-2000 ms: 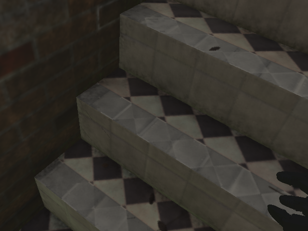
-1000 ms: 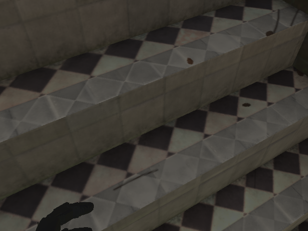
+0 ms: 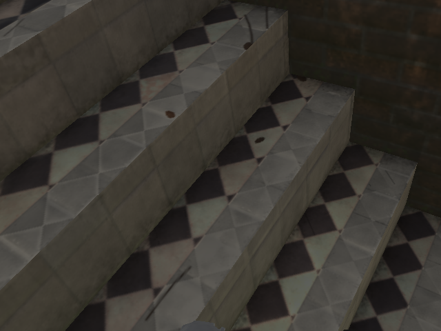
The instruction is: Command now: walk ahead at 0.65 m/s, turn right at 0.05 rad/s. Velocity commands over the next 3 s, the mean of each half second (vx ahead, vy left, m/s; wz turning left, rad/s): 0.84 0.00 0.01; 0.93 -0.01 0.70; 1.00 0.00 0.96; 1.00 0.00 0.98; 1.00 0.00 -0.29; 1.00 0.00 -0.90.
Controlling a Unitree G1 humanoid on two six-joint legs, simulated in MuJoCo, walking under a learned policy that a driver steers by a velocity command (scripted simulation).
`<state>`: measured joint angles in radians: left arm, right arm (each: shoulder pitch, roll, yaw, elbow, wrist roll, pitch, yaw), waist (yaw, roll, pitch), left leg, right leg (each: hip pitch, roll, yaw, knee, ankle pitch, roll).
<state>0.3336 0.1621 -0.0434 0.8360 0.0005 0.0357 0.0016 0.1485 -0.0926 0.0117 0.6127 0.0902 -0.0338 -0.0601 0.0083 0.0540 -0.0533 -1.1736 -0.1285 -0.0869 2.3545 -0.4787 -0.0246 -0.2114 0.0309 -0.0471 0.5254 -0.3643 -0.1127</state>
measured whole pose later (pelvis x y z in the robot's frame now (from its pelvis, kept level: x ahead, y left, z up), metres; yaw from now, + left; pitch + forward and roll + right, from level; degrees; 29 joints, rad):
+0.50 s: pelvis +0.17 -0.03 +0.02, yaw +4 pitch +3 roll +8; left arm 0.45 0.12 -0.06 1.08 0.02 -0.02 0.08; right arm 0.01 -0.04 0.11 0.65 0.01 -0.06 0.03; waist -0.08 -0.10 -0.12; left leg -1.01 -0.15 0.21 1.61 -0.64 0.16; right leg 0.04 -0.01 -0.10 0.45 -0.21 -0.12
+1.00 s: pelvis +0.37 -0.16 +0.07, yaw +28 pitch +8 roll +5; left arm 0.17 0.21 0.01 0.84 0.03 -0.07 0.00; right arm -0.08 -0.20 0.02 0.48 0.00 -0.08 0.03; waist -0.06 -0.10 0.05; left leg -0.82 -0.13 -0.04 1.46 -0.79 0.10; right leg -0.19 -0.17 -0.14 0.22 0.28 0.05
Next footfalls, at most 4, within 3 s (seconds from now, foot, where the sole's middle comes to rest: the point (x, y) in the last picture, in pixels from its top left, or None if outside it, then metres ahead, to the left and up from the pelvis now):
0.52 left None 0.29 0.05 -0.55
0.92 right None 0.40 -0.30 -0.74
1.02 left None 0.33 -0.03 -0.55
1.20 right None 0.46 -0.35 -0.77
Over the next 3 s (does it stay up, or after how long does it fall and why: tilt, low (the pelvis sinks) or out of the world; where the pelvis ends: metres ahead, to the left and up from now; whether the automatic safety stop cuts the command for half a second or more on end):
stays up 0.25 -0.13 0.12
